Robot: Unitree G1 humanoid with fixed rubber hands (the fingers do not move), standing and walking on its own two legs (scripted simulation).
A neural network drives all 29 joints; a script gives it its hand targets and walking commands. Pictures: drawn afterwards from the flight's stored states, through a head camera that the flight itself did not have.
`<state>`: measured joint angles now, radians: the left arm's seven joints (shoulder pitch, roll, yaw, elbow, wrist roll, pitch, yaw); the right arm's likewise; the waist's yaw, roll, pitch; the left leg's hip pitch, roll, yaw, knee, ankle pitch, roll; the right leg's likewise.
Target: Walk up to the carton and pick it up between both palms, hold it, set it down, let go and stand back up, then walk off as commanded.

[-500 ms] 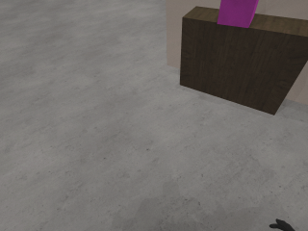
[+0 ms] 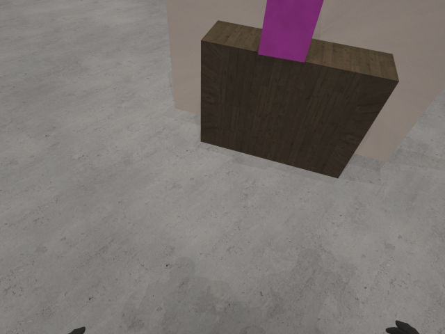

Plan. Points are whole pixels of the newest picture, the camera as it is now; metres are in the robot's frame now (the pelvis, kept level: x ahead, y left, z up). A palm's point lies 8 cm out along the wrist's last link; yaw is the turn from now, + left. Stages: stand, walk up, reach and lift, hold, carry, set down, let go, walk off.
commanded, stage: walk up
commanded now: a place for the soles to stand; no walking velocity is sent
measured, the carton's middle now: (289, 20) +1.30 -0.33 +0.02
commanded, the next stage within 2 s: none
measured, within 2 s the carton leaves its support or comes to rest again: neither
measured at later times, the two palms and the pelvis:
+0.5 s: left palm (110, 260) +0.30 +0.24 -0.11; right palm (386, 268) +0.27 -0.38 -0.13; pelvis +0.20 -0.06 -0.03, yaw -2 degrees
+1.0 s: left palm (144, 181) +0.50 +0.20 -0.10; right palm (376, 210) +0.42 -0.42 -0.12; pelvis +0.40 -0.10 -0.02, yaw -15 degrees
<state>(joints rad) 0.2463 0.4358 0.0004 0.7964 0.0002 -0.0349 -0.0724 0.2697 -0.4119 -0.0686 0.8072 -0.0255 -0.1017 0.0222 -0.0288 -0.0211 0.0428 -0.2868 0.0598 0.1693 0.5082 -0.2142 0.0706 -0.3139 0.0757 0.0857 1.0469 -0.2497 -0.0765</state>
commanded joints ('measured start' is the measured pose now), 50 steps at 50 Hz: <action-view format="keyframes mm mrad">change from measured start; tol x32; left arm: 1 165 114 78 32 -17 34 -8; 50 151 173 113 -96 1 -38 72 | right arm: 1 70 -192 -75 -45 15 -47 -29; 50 81 -180 -60 -107 8 -2 -24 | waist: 1 54 208 -41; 20 39 147 -57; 25 159 -374 -174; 50 -25 34 -66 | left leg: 1 244 159 -76 -257 535 -244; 14 274 237 -29 -280 185 -12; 20 410 251 22 4 558 75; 26 -421 -52 -191 795 -314 -46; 47 -352 -6 -204 145 27 -5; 50 156 0 -180 -148 161 26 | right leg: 1 -174 -66 -31 72 121 59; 15 -333 -176 -71 -267 121 76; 22 213 -41 -143 -584 103 -22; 26 402 -425 734 -831 -185 -263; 31 164 -210 288 -772 339 -40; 43 248 -206 354 -798 271 -36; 50 227 -94 232 -236 673 40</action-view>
